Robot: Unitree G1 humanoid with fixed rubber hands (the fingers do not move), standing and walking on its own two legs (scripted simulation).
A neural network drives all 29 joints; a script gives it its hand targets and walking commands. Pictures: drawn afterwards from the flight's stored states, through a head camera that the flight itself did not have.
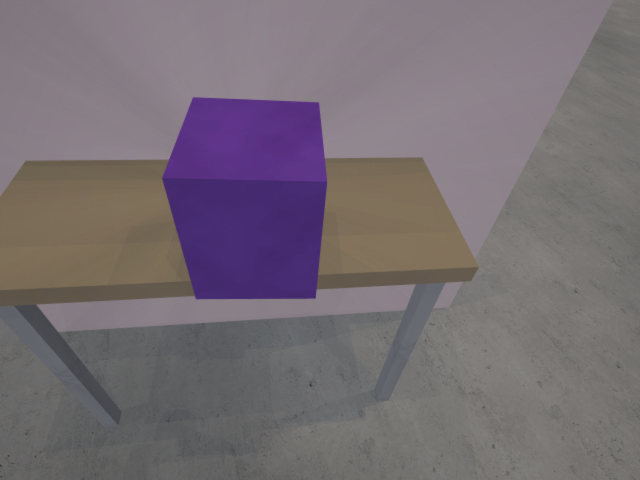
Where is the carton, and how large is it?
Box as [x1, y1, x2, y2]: [162, 97, 326, 298]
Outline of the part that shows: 193,97 162,179 195,297 315,298 326,188 326,175 318,102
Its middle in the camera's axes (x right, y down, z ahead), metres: -0.11 -0.06 +0.64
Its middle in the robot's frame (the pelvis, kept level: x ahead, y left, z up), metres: +0.53 +0.12 +0.05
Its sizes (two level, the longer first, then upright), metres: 0.210 0.200 0.250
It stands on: a table, 0.71 m high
